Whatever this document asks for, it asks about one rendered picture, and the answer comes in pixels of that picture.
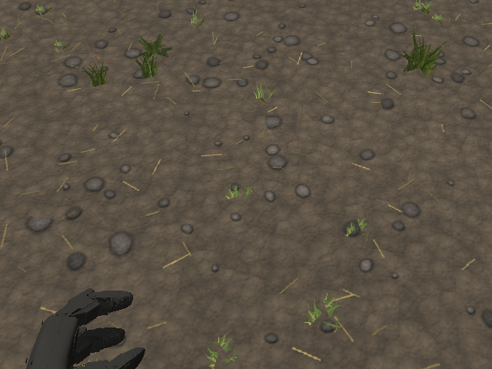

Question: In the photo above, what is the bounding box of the left robot hand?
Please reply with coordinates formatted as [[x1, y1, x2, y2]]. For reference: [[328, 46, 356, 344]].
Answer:
[[25, 288, 145, 369]]

